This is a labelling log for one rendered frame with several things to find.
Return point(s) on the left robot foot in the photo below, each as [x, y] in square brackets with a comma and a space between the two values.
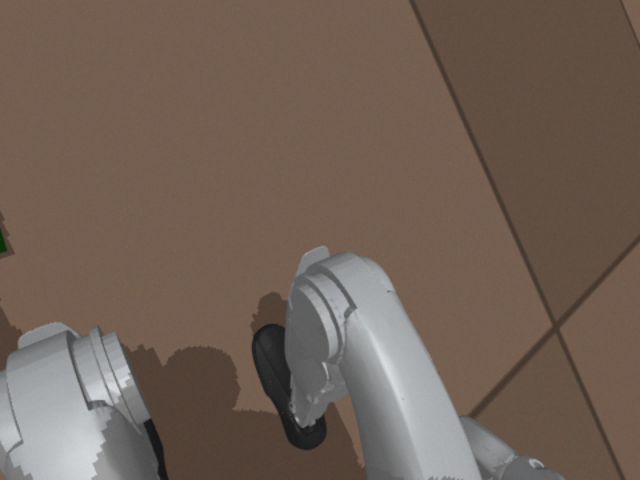
[157, 447]

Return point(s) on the small box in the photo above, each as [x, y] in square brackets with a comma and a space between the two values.
[2, 243]

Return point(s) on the right robot foot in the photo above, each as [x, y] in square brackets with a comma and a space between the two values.
[268, 352]

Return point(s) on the right robot hand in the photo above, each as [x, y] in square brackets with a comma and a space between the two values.
[492, 454]

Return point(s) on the right robot arm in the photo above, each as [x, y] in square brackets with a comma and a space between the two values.
[529, 468]

